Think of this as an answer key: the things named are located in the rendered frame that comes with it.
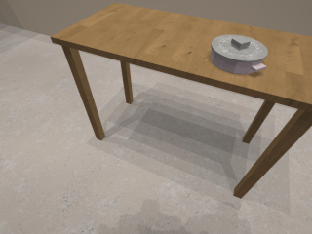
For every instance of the lid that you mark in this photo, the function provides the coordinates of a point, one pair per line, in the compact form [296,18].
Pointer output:
[255,52]

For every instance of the knob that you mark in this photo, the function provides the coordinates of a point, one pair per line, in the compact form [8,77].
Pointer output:
[240,42]

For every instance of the table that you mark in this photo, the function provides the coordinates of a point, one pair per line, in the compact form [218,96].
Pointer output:
[181,45]

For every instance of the pot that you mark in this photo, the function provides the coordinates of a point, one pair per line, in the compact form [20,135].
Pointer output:
[236,67]

